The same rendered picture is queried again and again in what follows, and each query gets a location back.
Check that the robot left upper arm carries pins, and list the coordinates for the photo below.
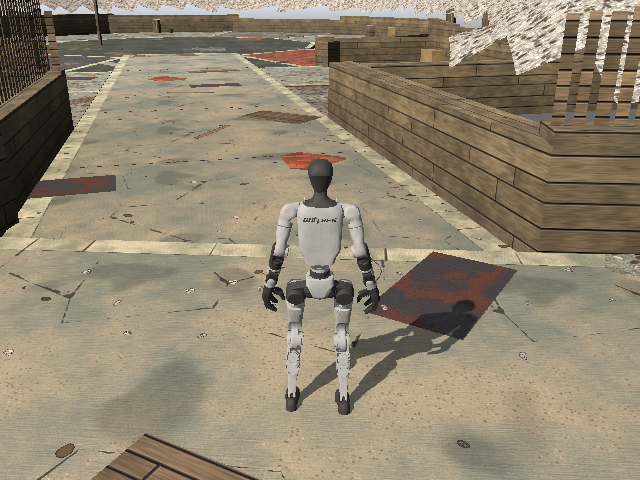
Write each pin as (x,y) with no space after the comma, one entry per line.
(288,212)

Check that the right robot hand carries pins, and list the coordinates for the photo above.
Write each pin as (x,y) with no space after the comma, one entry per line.
(374,298)

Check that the robot foot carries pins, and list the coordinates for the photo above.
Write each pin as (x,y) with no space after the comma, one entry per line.
(291,403)
(343,406)

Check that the robot right upper arm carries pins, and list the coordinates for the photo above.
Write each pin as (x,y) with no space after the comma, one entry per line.
(351,212)

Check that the left robot forearm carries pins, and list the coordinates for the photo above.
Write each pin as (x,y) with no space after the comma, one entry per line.
(274,269)

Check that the right robot forearm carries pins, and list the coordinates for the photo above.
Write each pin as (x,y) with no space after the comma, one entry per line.
(366,270)

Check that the robot right foot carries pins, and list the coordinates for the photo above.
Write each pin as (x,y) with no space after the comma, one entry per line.
(343,406)

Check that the robot left foot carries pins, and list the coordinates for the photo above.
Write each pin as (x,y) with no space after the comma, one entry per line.
(291,403)

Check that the left robot hand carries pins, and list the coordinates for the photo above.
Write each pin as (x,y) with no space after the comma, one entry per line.
(267,296)

